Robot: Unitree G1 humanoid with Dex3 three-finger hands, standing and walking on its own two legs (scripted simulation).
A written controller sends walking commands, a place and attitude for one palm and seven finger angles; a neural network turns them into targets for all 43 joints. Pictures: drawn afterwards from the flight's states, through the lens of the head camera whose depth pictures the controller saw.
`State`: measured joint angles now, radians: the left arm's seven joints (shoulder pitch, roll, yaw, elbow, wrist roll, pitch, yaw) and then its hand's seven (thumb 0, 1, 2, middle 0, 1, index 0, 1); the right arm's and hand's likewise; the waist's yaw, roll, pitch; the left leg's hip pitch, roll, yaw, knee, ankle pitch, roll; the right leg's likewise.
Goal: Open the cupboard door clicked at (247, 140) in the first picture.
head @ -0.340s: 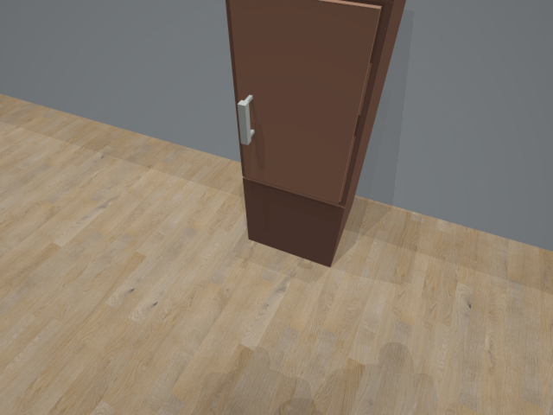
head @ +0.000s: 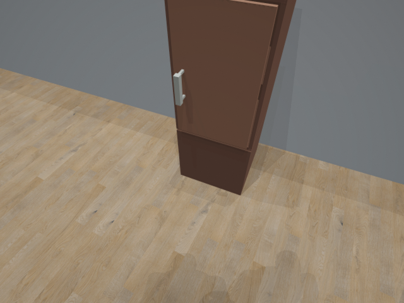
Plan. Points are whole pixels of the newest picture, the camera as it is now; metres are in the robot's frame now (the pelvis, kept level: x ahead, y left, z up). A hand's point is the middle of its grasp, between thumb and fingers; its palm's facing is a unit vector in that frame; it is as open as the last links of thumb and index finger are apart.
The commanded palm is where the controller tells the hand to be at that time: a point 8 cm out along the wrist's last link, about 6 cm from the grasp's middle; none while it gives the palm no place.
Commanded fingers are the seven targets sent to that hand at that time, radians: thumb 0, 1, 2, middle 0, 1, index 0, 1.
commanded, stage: look at it before walking up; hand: left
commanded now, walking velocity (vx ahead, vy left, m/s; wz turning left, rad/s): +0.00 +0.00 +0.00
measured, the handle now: (180, 87) +0.90 +0.13 -0.09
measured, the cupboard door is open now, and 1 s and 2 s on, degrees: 0 0 0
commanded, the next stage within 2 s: turn to face it in 0.50 s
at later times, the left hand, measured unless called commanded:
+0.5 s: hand out of the picture -0.01 +0.19 -0.17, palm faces +0.01 -0.97 -0.23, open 7.4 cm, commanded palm none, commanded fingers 0.00 0.90 0.90 -0.20 -0.30 -0.20 -0.30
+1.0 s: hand out of the picture +0.02 +0.20 -0.19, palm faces -0.06 -0.98 -0.20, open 7.4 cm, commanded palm none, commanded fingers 0.00 0.90 0.90 -0.20 -0.30 -0.20 -0.30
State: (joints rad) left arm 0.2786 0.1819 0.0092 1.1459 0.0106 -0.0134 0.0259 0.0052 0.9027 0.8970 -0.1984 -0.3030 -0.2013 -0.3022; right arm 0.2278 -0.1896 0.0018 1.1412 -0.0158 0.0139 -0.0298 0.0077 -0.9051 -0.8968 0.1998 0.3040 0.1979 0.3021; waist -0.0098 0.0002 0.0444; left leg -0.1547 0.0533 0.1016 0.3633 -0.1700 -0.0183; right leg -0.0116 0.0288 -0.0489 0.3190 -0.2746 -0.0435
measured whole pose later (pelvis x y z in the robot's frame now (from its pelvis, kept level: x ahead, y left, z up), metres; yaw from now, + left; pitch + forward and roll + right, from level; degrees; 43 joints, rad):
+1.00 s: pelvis -0.01 +0.02 -0.01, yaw -7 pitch -1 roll +0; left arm 0.25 0.19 0.07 1.06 0.02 0.05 0.01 0.01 0.90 0.90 -0.20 -0.30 -0.20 -0.30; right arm 0.21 -0.18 -0.05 1.05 -0.02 0.04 -0.04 0.01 -0.91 -0.90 0.20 0.30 0.20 0.30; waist 0.00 -0.02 0.09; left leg -0.27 0.11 0.20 0.57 -0.28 0.00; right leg -0.19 0.06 0.06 0.55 -0.34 -0.03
